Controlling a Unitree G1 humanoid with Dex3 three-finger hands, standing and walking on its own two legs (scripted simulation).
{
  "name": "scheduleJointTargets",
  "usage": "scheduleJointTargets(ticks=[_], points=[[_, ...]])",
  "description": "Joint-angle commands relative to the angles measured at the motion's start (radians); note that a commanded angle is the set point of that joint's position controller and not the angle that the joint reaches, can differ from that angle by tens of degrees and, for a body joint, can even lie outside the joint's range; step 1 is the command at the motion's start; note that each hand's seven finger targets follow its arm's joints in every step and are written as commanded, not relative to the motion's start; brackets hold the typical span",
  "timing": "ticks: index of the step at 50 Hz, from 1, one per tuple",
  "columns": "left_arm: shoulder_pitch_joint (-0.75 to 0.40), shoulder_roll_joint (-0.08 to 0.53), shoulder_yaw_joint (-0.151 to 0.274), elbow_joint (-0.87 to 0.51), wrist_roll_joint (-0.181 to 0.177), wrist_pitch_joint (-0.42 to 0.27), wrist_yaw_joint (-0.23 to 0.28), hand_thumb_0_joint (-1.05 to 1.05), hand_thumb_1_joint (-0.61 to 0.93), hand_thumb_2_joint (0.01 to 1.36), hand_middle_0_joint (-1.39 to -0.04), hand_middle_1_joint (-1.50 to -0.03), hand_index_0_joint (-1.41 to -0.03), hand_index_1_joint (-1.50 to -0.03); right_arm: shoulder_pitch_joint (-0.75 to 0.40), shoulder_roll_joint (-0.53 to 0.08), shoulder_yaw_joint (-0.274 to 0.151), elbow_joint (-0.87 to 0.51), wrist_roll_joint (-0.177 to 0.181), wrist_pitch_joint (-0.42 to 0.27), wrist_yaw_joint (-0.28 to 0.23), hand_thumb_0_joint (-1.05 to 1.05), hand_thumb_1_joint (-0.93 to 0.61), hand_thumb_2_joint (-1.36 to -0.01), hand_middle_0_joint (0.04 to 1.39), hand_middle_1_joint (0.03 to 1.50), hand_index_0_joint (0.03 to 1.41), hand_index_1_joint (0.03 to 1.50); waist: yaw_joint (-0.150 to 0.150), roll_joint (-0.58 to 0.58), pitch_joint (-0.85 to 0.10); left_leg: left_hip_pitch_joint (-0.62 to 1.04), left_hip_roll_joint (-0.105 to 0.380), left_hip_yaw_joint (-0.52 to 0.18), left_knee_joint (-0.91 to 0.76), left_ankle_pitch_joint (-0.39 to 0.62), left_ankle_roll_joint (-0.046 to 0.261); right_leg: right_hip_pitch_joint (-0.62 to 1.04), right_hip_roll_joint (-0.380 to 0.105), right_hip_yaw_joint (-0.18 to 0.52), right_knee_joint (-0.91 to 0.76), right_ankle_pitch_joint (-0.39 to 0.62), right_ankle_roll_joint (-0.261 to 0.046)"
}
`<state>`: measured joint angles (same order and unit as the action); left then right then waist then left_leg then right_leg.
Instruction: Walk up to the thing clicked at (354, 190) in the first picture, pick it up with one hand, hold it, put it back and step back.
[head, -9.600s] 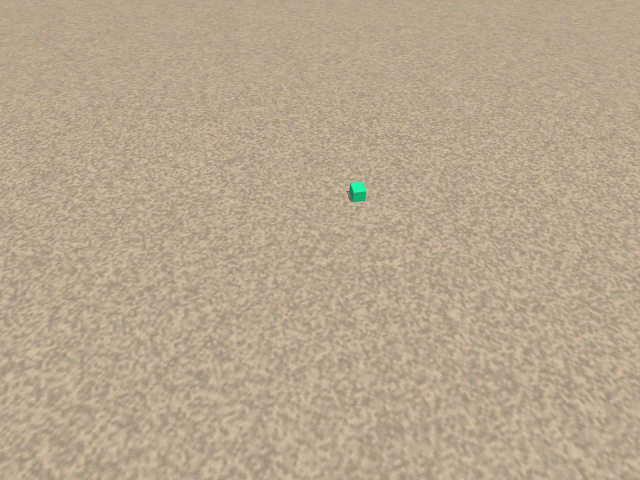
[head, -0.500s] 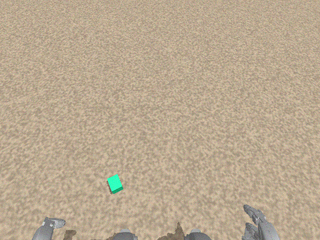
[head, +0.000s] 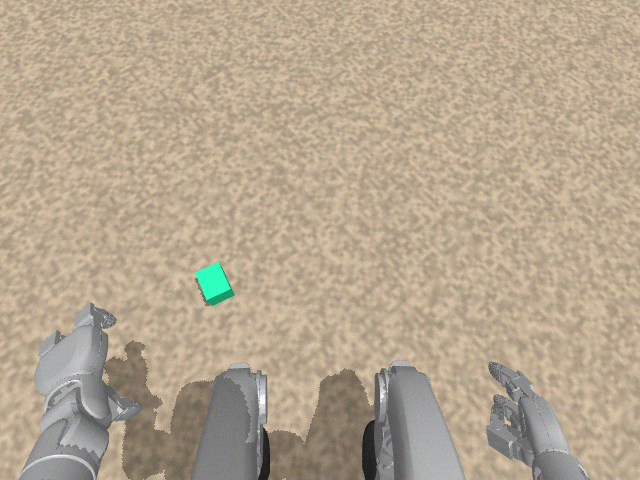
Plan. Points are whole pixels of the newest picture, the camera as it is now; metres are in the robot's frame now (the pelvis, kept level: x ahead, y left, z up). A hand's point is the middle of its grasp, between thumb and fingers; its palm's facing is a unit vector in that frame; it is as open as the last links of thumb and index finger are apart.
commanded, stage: rise first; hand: left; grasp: from above
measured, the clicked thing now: (215, 284) +0.50 +0.25 -0.52
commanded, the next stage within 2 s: none
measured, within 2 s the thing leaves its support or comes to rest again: neither
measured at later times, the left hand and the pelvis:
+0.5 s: hand (154, 318) +0.37 +0.30 -0.29, palm faces -0.33 -0.22 -0.92, open 13.6 cm; pelvis -0.05 +0.01 -0.14, yaw -3 degrees
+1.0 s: hand (178, 301) +0.42 +0.28 -0.37, palm faces -0.35 -0.24 -0.90, open 13.9 cm; pelvis -0.04 +0.01 -0.20, yaw -4 degrees
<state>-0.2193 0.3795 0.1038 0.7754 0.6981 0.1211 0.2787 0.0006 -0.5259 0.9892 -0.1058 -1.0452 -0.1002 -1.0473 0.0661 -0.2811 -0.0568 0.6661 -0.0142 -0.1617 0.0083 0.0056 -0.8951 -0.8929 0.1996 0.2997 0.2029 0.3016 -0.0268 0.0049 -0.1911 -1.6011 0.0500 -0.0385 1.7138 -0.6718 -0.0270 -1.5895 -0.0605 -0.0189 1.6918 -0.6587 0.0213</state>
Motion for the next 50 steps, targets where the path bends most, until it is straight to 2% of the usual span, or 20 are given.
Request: scheduleJointTargets(ticks=[1, 2, 4, 6, 7, 8, 12, 14, 16, 21, 27, 28, 30, 32, 35, 39, 41, 43, 46, 50], points=[[-0.262, 0.284, 0.07, -0.015, 0.114, -0.002, 0.096, 0.0, -0.539, 0.99, -0.081, -1.11, -0.093, -1.099, 0.104, -0.154, -0.062, -0.039, -0.008, -0.009, 0.007, 0.0, -0.908, -0.903, 0.2, 0.3, 0.2, 0.3, 0.005, 0.049, -0.585, 0.217, -0.043, 0.051, -0.067, 0.343, 0.035, 0.249, 0.054, -0.006, -0.104, 0.341, -0.039], [-0.293, 0.27, 0.055, 0.034, 0.132, -0.003, 0.106, 0.0, -0.516, 0.971, -0.084, -1.12, -0.104, -1.1, 0.111, -0.155, -0.06, -0.029, -0.013, -0.006, 0.011, 0.0, -0.906, -0.902, 0.2, 0.3, 0.2, 0.3, -0.012, 0.023, -0.567, 0.16, -0.043, 0.054, -0.039, 0.312, 0.04, 0.238, 0.053, -0.005, -0.094, 0.325, -0.036], [-0.393, 0.306, 0.054, 0.107, 0.161, -0.011, 0.128, 0.0, -0.509, 0.969, -0.083, -1.121, -0.104, -1.099, 0.106, -0.148, -0.058, -0.015, -0.025, -0.001, 0.019, 0.0, -0.902, -0.901, 0.2, 0.3, 0.2, 0.3, -0.023, -0.01, -0.557, 0.069, -0.044, 0.059, 0.002, 0.223, 0.045, 0.207, 0.056, 0.008, -0.087, 0.223, -0.031], [-0.492, 0.347, 0.061, 0.121, 0.19, -0.026, 0.147, 0.0, -0.505, 0.969, -0.083, -1.118, -0.104, -1.096, 0.105, -0.144, -0.059, -0.003, -0.037, -0.001, 0.021, 0.0, -0.897, -0.9, 0.2, 0.299, 0.2, 0.299, -0.019, 0.014, -0.583, 0.044, -0.045, 0.061, 0.03, 0.167, 0.045, 0.163, 0.058, 0.012, -0.07, 0.134, -0.035], [-0.49, 0.349, 0.058, 0.19, 0.206, -0.025, 0.156, 0.0, -0.497, 0.958, -0.085, -1.121, -0.11, -1.096, 0.111, -0.146, -0.057, 0.007, -0.041, 0.0, 0.025, 0.0, -0.898, -0.9, 0.2, 0.299, 0.2, 0.299, -0.02, 0.003, -0.57, 0.018, -0.045, 0.063, 0.04, 0.147, 0.044, 0.152, 0.06, 0.01, -0.064, 0.102, -0.036], [-0.534, 0.351, 0.055, 0.175, 0.217, -0.029, 0.167, 0.0, -0.511, 0.971, -0.082, -1.124, -0.104, -1.101, 0.107, -0.142, -0.056, 0.009, -0.043, -0.001, 0.026, 0.0, -0.898, -0.9, 0.2, 0.299, 0.2, 0.299, -0.013, 0.029, -0.604, 0.034, -0.045, 0.062, 0.044, 0.133, 0.042, 0.126, 0.062, 0.004, -0.05, 0.077, -0.041], [-0.679, 0.392, 0.057, 0.243, 0.257, -0.03, 0.206, 0.0, -0.483, 0.944, -0.083, -1.142, -0.116, -1.107, 0.127, -0.147, -0.051, 0.052, -0.063, -0.001, 0.032, 0.0, -0.896, -0.9, 0.2, 0.299, 0.2, 0.299, -0.043, 0.088, -0.631, 0.021, -0.038, 0.057, 0.095, 0.112, 0.04, 0.043, 0.063, -0.018, 0.019, 0.074, -0.046], [-0.69, 0.393, 0.069, 0.323, 0.271, -0.02, 0.224, 0.0, -0.473, 0.938, -0.085, -1.13, -0.12, -1.094, 0.141, -0.15, -0.046, 0.069, -0.067, -0.004, 0.033, 0.0, -0.894, -0.899, 0.2, 0.299, 0.2, 0.299, -0.057, 0.085, -0.601, -0.003, -0.036, 0.048, 0.112, 0.093, 0.044, -0.017, 0.064, -0.035, 0.047, 0.066, -0.047], [-0.712, 0.397, 0.078, 0.384, 0.278, -0.013, 0.24, 0.0, -0.483, 0.947, -0.087, -1.117, -0.116, -1.086, 0.154, -0.15, -0.04, 0.086, -0.073, -0.006, 0.037, 0.0, -0.893, -0.899, 0.2, 0.299, 0.2, 0.299, -0.06, 0.106, -0.594, -0.013, -0.034, 0.042, 0.121, 0.09, 0.041, -0.051, 0.064, -0.049, 0.081, 0.075, -0.05], [-0.841, 0.413, 0.096, 0.463, 0.261, 0.001, 0.267, 0.0, -0.475, 0.942, -0.107, -1.081, -0.131, -1.055, 0.193, -0.163, -0.028, 0.116, -0.088, -0.019, 0.062, 0.0, -0.895, -0.9, 0.199, 0.299, 0.2, 0.299, -0.114, 0.153, -0.555, -0.035, -0.026, 0.013, 0.161, 0.081, 0.042, -0.162, 0.054, -0.074, 0.155, 0.098, -0.05], [-0.939, 0.439, 0.099, 0.559, 0.236, 0.012, 0.253, 0.0, -0.517, 0.978, -0.092, -1.07, -0.106, -1.054, 0.222, -0.177, -0.015, 0.146, -0.097, -0.04, 0.093, 0.0, -0.897, -0.901, 0.199, 0.299, 0.2, 0.299, -0.142, 0.219, -0.539, -0.068, -0.028, 0.001, 0.212, 0.072, 0.036, -0.249, 0.053, -0.086, 0.23, 0.099, -0.056], [-0.964, 0.463, 0.105, 0.539, 0.248, 0.01, 0.249, 0.0, -0.515, 0.978, -0.097, -1.064, -0.11, -1.05, 0.226, -0.181, -0.012, 0.146, -0.099, -0.042, 0.098, 0.0, -0.898, -0.902, 0.199, 0.299, 0.2, 0.299, -0.145, 0.247, -0.553, -0.059, -0.029, 0.002, 0.216, 0.083, 0.036, -0.251, 0.052, -0.087, 0.242, 0.111, -0.057], [-0.958, 0.445, 0.088, 0.597, 0.259, 0.012, 0.24, 0.0, -0.523, 0.983, -0.092, -1.068, -0.104, -1.055, 0.234, -0.182, -0.007, 0.153, -0.103, -0.042, 0.108, 0.0, -0.899, -0.902, 0.199, 0.299, 0.2, 0.299, -0.162, 0.213, -0.535, -0.092, -0.031, 0.01, 0.249, 0.09, 0.038, -0.247, 0.057, -0.09, 0.253, 0.113, -0.056], [-0.992, 0.5, 0.113, 0.571, 0.285, -0.001, 0.242, 0.0, -0.523, 0.985, -0.094, -1.064, -0.106, -1.052, 0.243, -0.189, -0.005, 0.153, -0.105, -0.043, 0.116, 0.0, -0.899, -0.902, 0.199, 0.299, 0.2, 0.299, -0.154, 0.231, -0.565, -0.111, -0.035, 0.019, 0.276, 0.107, 0.041, -0.244, 0.059, -0.085, 0.27, 0.13, -0.055], [-0.987, 0.492, 0.112, 0.596, 0.309, -0.011, 0.242, 0.0, -0.538, 0.994, -0.088, -1.062, -0.096, -1.053, 0.26, -0.192, -0.001, 0.155, -0.109, -0.042, 0.133, 0.0, -0.898, -0.901, 0.199, 0.299, 0.2, 0.299, -0.162, 0.243, -0.562, -0.125, -0.036, 0.019, 0.302, 0.141, 0.04, -0.249, 0.061, -0.094, 0.303, 0.161, -0.057], [-1.034, 0.504, 0.124, 0.628, 0.303, -0.02, 0.251, 0.0, -0.528, 0.977, -0.089, -1.064, -0.101, -1.05, 0.277, -0.205, -0.001, 0.161, -0.117, -0.048, 0.15, 0.0, -0.899, -0.901, 0.199, 0.299, 0.2, 0.299, -0.178, 0.239, -0.537, -0.17, -0.036, 0.019, 0.33, 0.12, 0.044, -0.287, 0.061, -0.098, 0.326, 0.147, -0.053], [-1.028, 0.482, 0.114, 0.673, 0.304, -0.021, 0.252, 0.0, -0.529, 0.977, -0.087, -1.068, -0.1, -1.054, 0.283, -0.199, 0.002, 0.165, -0.124, -0.049, 0.16, 0.0, -0.899, -0.901, 0.199, 0.299, 0.2, 0.299, -0.19, 0.221, -0.533, -0.185, -0.034, 0.027, 0.356, 0.13, 0.045, -0.277, 0.066, -0.099, 0.331, 0.154, -0.052], [-1.049, 0.522, 0.135, 0.661, 0.304, -0.026, 0.259, 0.0, -0.516, 0.965, -0.088, -1.073, -0.105, -1.053, 0.282, -0.203, 0.004, 0.166, -0.129, -0.05, 0.17, 0.0, -0.899, -0.901, 0.199, 0.299, 0.2, 0.299, -0.183, 0.224, -0.552, -0.2, -0.036, 0.03, 0.373, 0.135, 0.048, -0.268, 0.066, -0.098, 0.343, 0.159, -0.049], [-1.085, 0.52, 0.13, 0.671, 0.31, -0.034, 0.258, 0.0, -0.524, 0.967, -0.084, -1.071, -0.099, -1.054, 0.297, -0.208, 0.007, 0.174, -0.132, -0.053, 0.18, 0.0, -0.9, -0.901, 0.199, 0.3, 0.2, 0.3, -0.202, 0.221, -0.551, -0.208, -0.035, 0.028, 0.399, 0.143, 0.049, -0.279, 0.067, -0.101, 0.361, 0.169, -0.049], [-1.1, 0.543, 0.147, 0.685, 0.316, -0.04, 0.271, 0.0, -0.524, 0.966, -0.085, -1.074, -0.101, -1.057, 0.301, -0.219, 0.013, 0.172, -0.135, -0.052, 0.193, 0.0, -0.901, -0.902, 0.199, 0.3, 0.2, 0.3, -0.2, 0.235, -0.557, -0.227, -0.034, 0.028, 0.423, 0.155, 0.05, -0.283, 0.072, -0.106, 0.379, 0.184, -0.048]])
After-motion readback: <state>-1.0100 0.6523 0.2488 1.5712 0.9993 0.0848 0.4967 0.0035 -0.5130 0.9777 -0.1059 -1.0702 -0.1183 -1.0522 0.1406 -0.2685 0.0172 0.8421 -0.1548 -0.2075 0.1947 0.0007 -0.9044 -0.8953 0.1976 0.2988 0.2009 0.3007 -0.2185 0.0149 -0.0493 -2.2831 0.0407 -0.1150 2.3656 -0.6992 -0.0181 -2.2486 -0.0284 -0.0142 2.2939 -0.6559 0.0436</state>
